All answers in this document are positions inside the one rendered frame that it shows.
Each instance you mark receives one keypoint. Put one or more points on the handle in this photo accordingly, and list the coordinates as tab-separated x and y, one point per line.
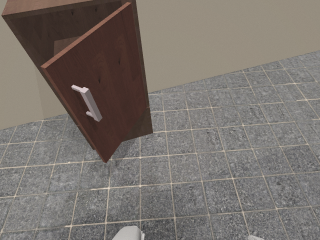
90	102

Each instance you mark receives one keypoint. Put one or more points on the cupboard door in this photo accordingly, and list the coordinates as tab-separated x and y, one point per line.
106	61

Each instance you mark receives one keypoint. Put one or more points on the robot left thigh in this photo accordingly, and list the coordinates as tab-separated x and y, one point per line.
130	233

